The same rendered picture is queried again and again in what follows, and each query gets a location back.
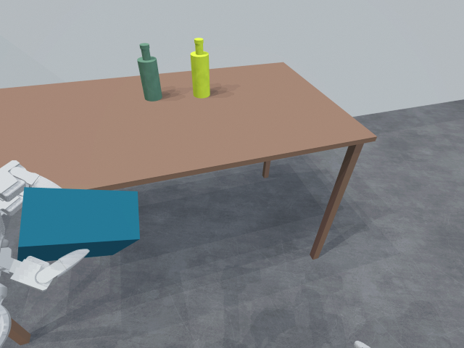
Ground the left robot hand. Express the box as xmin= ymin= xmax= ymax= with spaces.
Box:
xmin=0 ymin=160 xmax=90 ymax=292

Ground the table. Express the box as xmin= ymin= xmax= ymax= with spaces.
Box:
xmin=0 ymin=62 xmax=377 ymax=345

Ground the sponge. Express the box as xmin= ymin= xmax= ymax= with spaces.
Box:
xmin=17 ymin=187 xmax=140 ymax=262

